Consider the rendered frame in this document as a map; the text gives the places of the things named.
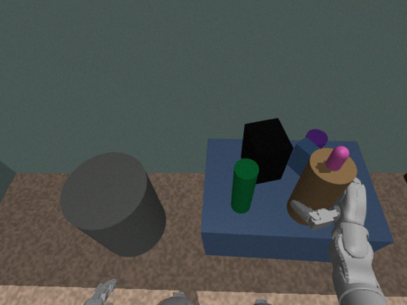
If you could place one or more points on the right robot arm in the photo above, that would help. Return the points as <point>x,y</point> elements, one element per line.
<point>351,256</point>

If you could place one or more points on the left robot hand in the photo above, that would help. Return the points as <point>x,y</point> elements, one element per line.
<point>101,293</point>

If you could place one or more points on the right robot hand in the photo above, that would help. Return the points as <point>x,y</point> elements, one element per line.
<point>349,207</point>

